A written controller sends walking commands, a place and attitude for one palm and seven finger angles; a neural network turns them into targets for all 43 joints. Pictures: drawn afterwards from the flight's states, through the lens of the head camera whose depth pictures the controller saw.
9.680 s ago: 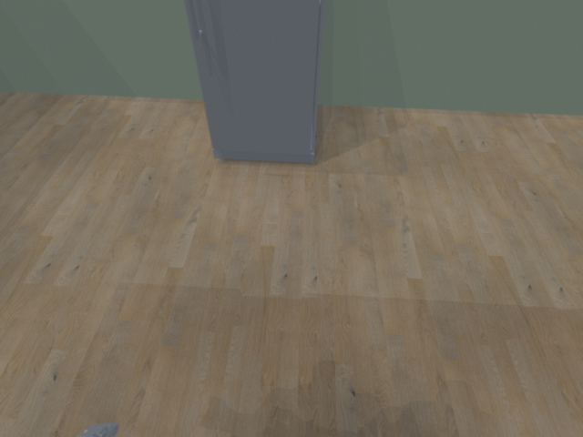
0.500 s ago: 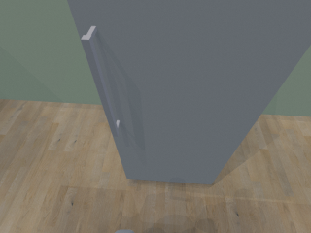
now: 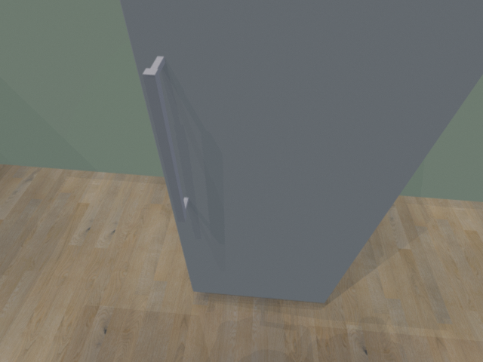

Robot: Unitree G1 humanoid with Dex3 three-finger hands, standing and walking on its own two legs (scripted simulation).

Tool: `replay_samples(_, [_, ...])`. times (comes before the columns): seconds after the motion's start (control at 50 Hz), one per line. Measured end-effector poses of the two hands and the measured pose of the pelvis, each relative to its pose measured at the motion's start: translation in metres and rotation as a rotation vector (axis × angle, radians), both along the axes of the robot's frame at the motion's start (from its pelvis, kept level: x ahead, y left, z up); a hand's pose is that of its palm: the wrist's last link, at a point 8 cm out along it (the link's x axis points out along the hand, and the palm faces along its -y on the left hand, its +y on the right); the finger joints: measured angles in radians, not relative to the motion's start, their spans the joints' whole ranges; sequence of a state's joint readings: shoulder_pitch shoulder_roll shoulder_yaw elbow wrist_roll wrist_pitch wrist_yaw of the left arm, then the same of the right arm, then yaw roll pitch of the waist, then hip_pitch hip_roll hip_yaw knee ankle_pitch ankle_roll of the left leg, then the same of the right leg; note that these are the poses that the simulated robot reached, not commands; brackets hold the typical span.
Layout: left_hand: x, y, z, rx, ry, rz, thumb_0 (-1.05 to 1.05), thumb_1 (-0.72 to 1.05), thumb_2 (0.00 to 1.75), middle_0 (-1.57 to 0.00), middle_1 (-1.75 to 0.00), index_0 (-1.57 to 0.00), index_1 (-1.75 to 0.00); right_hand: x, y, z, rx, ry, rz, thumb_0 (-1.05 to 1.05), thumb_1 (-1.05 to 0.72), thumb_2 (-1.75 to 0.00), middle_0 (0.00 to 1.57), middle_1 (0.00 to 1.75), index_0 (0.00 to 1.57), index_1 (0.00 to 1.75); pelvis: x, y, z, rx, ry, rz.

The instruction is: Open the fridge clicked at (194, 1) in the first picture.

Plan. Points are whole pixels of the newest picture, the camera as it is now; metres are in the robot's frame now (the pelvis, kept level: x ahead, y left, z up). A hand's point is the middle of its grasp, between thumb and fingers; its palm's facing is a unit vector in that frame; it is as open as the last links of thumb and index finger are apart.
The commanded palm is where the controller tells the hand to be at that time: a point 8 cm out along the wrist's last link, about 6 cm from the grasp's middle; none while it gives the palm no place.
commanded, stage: come to a stop and stand still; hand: left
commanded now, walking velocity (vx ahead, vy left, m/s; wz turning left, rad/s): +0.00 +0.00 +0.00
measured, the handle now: (172, 155) +0.45 +0.16 +0.09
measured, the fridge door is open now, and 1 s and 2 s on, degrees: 0 0 0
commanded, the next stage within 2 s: look again from close up in 0.96 s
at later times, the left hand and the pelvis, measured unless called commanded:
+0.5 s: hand out of the picture +0.06 +0.21 -0.17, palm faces -0.01 -0.97 -0.24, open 7.4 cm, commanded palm none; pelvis +0.03 +0.01 +0.00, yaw -2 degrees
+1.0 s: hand out of the picture +0.05 +0.20 -0.17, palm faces -0.03 -0.97 -0.22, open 7.4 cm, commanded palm none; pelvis +0.03 +0.01 +0.00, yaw -2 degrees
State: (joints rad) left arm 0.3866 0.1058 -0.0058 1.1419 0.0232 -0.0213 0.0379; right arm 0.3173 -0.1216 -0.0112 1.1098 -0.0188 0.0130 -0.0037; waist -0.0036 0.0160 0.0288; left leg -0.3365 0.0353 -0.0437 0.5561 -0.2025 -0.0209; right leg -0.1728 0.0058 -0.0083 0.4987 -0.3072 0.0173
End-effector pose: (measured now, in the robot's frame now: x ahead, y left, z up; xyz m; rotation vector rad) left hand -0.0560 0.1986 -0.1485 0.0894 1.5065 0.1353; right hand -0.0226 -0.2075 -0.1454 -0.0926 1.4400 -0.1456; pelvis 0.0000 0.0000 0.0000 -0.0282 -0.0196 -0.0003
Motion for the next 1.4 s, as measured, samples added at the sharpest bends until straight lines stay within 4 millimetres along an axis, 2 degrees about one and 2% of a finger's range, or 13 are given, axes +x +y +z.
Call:
replay_samples(0.08, [0.007, 0.002, -0.003, -0.009, -0.002, -0.010, 0.00, 0.90, 0.90, -0.20, -0.30, -0.20, -0.30, 0.011, 0.003, -0.003, -0.011, -0.045, -0.002, 0.01, -0.91, -0.90, 0.20, 0.30, 0.20, 0.30, 0.006, 0.007, -0.004, -0.004, 0.003, 0.001])
replay_samples(0.2, [0.041, 0.021, 0.000, 0.032, -0.081, -0.015, 0.00, 0.90, 0.90, -0.20, -0.30, -0.20, -0.30, 0.027, 0.005, -0.005, -0.019, -0.066, 0.010, 0.02, -0.92, -0.90, 0.20, 0.30, 0.20, 0.30, 0.015, 0.014, -0.004, 0.011, 0.001, -0.004])
replay_samples(0.36, [0.086, 0.045, 0.007, 0.083, -0.163, -0.059, 0.00, 0.90, 0.90, -0.20, -0.30, -0.20, -0.30, 0.052, -0.003, 0.001, -0.041, -0.114, 0.012, 0.02, -0.93, -0.90, 0.20, 0.30, 0.20, 0.30, 0.024, 0.015, -0.001, 0.027, 0.003, -0.018])
replay_samples(0.52, [0.111, 0.055, 0.011, 0.102, -0.196, -0.088, 0.00, 0.91, 0.90, -0.19, -0.30, -0.20, -0.30, 0.075, -0.010, 0.006, -0.054, -0.153, 0.028, 0.01, -0.91, -0.90, 0.20, 0.30, 0.20, 0.30, 0.029, 0.014, 0.001, 0.032, 0.004, -0.027])
replay_samples(0.64, [0.114, 0.053, 0.012, 0.097, -0.188, -0.095, 0.00, 0.90, 0.90, -0.19, -0.30, -0.20, -0.30, 0.085, -0.013, 0.008, -0.057, -0.158, 0.040, 0.00, -0.91, -0.90, 0.20, 0.30, 0.20, 0.30, 0.031, 0.012, 0.002, 0.034, 0.009, -0.029])
replay_samples(0.82, [0.107, 0.048, 0.010, 0.084, -0.154, -0.091, 0.00, 0.90, 0.90, -0.20, -0.30, -0.20, -0.30, 0.090, -0.020, 0.010, -0.069, -0.146, 0.048, 0.00, -0.90, -0.90, 0.20, 0.30, 0.20, 0.30, 0.034, 0.010, 0.003, 0.035, 0.010, -0.030])
replay_samples(1.0, [0.102, 0.047, 0.010, 0.082, -0.134, -0.086, 0.00, 0.90, 0.90, -0.20, -0.30, -0.20, -0.30, 0.089, -0.025, 0.012, -0.078, -0.133, 0.050, 0.00, -0.90, -0.90, 0.20, 0.30, 0.20, 0.30, 0.034, 0.008, 0.004, 0.035, 0.009, -0.029])
replay_samples(1.4, [0.103, 0.048, 0.015, 0.097, -0.153, -0.085, 0.00, 0.90, 0.90, -0.20, -0.30, -0.20, -0.30, 0.079, -0.030, 0.011, -0.071, -0.122, 0.051, 0.00, -0.90, -0.90, 0.20, 0.30, 0.20, 0.30, 0.029, 0.003, 0.006, 0.037, 0.005, -0.027])
